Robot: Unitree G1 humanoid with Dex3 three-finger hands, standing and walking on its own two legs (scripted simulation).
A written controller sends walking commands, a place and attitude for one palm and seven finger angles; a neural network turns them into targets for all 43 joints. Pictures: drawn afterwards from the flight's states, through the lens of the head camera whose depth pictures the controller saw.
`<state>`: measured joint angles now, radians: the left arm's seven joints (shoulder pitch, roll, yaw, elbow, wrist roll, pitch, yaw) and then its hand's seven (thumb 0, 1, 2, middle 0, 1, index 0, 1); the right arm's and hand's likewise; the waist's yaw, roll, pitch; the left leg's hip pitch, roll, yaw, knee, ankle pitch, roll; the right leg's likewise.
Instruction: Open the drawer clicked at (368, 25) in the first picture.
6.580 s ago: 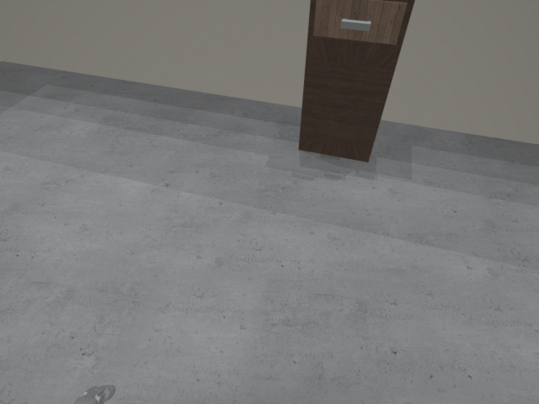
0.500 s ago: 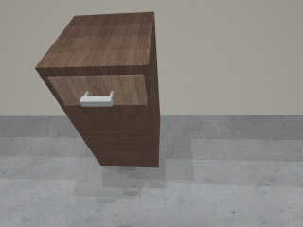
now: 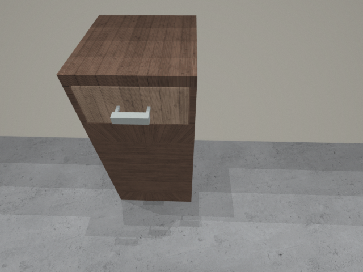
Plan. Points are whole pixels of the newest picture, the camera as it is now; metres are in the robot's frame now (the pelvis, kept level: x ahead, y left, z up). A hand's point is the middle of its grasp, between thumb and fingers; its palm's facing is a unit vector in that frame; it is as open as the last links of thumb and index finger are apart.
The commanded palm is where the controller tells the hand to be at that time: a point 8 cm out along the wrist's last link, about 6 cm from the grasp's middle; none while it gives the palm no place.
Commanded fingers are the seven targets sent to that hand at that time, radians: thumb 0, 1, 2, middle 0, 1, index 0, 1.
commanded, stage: come to a stop and stand still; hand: left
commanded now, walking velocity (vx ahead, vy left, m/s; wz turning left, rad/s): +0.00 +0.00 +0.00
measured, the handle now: (132, 113) +0.57 +0.22 -0.02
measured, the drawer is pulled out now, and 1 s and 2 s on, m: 0.00 0.00 0.00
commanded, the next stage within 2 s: look again from close up in 0.12 s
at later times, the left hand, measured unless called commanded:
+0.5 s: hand out of the picture +0.03 +0.20 -0.17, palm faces +0.03 -0.97 -0.24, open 7.4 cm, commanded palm none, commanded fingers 0.00 0.90 0.90 -0.20 -0.30 -0.20 -0.30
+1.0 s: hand out of the picture -0.08 +0.19 -0.18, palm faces +0.05 -0.98 -0.18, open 7.4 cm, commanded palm none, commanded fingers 0.00 0.90 0.90 -0.20 -0.30 -0.20 -0.30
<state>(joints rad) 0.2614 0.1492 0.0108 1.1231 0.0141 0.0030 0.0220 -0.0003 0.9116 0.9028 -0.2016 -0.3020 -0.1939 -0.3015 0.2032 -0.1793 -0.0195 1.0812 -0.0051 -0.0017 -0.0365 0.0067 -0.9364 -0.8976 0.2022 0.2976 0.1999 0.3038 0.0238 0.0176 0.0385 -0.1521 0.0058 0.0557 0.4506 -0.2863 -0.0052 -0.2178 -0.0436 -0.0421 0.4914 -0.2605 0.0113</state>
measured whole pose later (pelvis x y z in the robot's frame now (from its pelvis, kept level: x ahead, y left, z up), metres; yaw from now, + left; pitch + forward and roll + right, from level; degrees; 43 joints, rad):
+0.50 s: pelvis -0.02 +0.00 -0.01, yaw +0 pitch -3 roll +0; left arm 0.27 0.20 0.01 1.01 0.01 0.00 0.03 0.00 0.91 0.90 -0.20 -0.30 -0.20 -0.30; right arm 0.30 -0.20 -0.02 1.03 -0.02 -0.01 -0.03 0.01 -0.90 -0.90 0.20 0.30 0.20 0.30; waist -0.02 0.01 0.00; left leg -0.19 0.02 0.04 0.56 -0.33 0.01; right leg -0.22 -0.03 -0.05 0.54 -0.27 0.01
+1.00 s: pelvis -0.05 +0.02 +0.00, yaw +1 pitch -2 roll -1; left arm 0.38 0.15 0.00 1.07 0.03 0.02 0.02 0.00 0.91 0.90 -0.20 -0.30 -0.20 -0.30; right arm 0.34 -0.16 -0.01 1.08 -0.02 0.03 -0.01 0.01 -0.90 -0.90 0.20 0.30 0.20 0.30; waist 0.01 0.01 -0.01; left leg -0.22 0.00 0.04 0.50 -0.27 0.03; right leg -0.25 -0.04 -0.05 0.47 -0.27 0.02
